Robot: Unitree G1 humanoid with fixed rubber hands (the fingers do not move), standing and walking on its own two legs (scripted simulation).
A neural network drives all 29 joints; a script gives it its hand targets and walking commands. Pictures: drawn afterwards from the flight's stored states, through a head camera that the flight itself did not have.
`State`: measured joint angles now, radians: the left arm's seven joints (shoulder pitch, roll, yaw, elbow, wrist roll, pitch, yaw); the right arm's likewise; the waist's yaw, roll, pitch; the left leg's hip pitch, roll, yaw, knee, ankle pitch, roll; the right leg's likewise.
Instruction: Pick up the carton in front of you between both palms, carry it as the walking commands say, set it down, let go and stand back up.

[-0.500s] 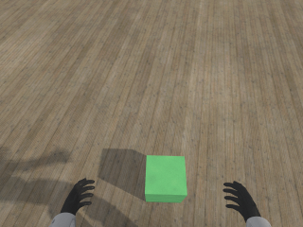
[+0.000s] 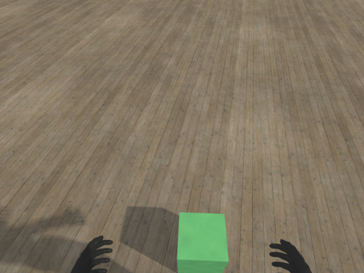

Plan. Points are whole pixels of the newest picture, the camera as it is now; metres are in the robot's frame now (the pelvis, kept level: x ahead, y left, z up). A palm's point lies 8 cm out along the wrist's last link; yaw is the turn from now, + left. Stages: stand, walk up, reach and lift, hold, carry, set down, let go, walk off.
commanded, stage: let go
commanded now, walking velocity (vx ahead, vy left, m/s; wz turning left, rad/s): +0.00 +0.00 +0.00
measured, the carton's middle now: (200, 244) +0.41 -0.06 -0.65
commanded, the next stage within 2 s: stand in 0.02 s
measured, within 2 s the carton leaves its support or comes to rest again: neither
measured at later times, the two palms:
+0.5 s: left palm out of the picture +0.13 +0.28 -0.09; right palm out of the picture +0.14 -0.29 -0.09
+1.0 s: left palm out of the picture +0.10 +0.29 -0.09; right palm out of the picture +0.11 -0.31 -0.09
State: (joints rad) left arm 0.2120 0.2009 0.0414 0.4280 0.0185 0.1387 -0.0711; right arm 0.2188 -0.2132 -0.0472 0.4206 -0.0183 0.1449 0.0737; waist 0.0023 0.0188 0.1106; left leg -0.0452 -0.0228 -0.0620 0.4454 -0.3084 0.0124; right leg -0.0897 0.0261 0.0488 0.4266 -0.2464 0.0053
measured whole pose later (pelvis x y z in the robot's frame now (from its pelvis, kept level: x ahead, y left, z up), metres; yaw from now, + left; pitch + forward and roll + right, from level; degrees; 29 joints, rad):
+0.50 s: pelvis +0.01 -0.01 +0.00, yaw +1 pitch +0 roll +0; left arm 0.16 0.33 0.04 0.79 0.04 0.00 0.02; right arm 0.21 -0.34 -0.03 0.70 -0.04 0.01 -0.02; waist 0.00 0.02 0.01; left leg -0.15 -0.02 -0.07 0.49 -0.34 0.00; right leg -0.20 0.03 0.02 0.49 -0.29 -0.01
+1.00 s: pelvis +0.00 -0.01 +0.00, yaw +1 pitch -2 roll +0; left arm 0.14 0.35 0.02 0.93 0.03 -0.01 0.01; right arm 0.19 -0.37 -0.01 0.84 -0.03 -0.01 -0.02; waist 0.01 0.02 0.02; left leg -0.10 -0.01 -0.07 0.42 -0.28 -0.01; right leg -0.15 0.03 0.03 0.42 -0.24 -0.01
